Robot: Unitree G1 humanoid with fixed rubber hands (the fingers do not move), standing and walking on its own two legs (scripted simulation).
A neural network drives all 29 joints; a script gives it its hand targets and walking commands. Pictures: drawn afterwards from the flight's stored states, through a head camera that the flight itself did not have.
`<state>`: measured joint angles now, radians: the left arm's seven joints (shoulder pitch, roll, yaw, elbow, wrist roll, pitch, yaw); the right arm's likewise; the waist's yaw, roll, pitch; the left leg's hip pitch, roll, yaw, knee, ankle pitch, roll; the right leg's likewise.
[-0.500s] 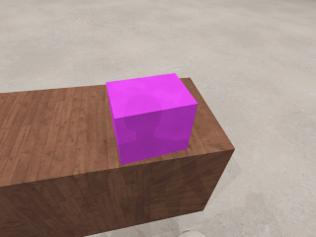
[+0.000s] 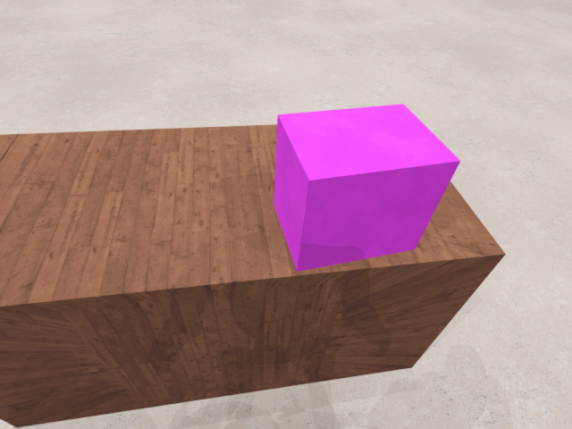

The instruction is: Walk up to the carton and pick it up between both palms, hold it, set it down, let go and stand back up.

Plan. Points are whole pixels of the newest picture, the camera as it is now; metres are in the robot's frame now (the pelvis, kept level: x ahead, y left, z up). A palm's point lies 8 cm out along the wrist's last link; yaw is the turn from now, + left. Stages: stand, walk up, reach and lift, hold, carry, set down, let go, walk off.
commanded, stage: walk up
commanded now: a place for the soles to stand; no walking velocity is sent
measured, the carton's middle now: (350, 186) +0.57 -0.13 +0.03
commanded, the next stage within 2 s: none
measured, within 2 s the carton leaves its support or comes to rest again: neither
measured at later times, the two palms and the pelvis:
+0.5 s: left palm (125, 413) +0.22 +0.25 -0.13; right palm out of the picture +0.11 -0.33 -0.06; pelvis +0.09 -0.01 +0.01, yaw +2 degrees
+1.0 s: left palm out of the picture +0.14 +0.15 -0.14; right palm out of the picture +0.08 -0.47 -0.13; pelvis +0.03 -0.17 -0.03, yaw +3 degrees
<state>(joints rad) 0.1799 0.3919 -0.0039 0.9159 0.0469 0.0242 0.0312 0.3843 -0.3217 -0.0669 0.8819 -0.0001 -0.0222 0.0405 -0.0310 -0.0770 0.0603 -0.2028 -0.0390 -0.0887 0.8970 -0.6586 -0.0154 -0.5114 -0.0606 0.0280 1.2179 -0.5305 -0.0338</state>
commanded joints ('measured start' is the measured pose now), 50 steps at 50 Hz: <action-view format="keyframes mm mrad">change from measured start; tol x32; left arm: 1 -256 187 118 -203 -1 -34 -49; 9 -365 115 92 -228 -6 3 -72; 13 186 219 158 -107 5 5 -63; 25 -340 156 103 -298 7 34 -83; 46 198 245 161 -56 -27 11 -48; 50 -81 418 180 -105 -45 -13 0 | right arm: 1 181 -362 -72 -25 14 -92 -118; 26 500 -283 -81 65 -18 -77 -202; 31 -97 -470 -119 -159 -15 -77 -211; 50 -143 -351 -77 -66 -3 -5 -164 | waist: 1 -47 213 163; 15 217 -170 -339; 27 -71 335 103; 45 124 365 -142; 47 172 -204 38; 50 48 -48 109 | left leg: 1 250 249 -617 -437 1053 20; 7 361 108 -278 -361 1228 -46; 12 -163 102 -166 199 1468 -48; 14 -515 -99 38 612 59 -102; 15 -571 -77 71 604 -69 -60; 25 40 52 118 -285 431 -7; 28 -104 365 -634 -492 496 127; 31 -403 457 -709 -555 269 310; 40 84 344 -522 -264 605 280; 50 -645 -74 -150 463 162 31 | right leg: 1 -429 22 39 154 -24 5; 10 147 134 -218 -550 232 -28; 14 914 -286 333 -575 1182 -413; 24 -181 -119 16 -557 550 -201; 27 -209 91 -19 -100 -59 -19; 36 -140 60 166 302 9 46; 45 402 -31 150 -649 -120 -16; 50 240 -352 729 -1030 35 213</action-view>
